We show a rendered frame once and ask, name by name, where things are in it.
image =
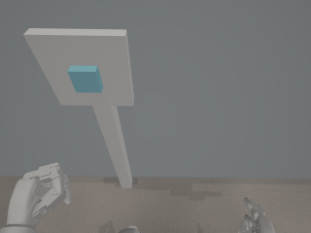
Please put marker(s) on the left robot shin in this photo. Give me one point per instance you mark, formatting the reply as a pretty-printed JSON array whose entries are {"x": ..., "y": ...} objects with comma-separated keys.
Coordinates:
[{"x": 132, "y": 226}]

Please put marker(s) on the button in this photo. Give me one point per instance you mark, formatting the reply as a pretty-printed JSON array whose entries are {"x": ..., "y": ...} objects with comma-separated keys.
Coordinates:
[{"x": 85, "y": 78}]

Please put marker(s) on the robot left hand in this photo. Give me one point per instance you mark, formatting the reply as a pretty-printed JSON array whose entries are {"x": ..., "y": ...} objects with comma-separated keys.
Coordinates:
[{"x": 24, "y": 207}]

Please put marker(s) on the panel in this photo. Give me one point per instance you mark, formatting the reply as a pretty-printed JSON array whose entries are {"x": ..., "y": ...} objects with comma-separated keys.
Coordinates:
[{"x": 56, "y": 49}]

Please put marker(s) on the robot right hand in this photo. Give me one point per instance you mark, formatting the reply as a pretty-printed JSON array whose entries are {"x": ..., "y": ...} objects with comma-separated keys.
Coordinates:
[{"x": 257, "y": 222}]

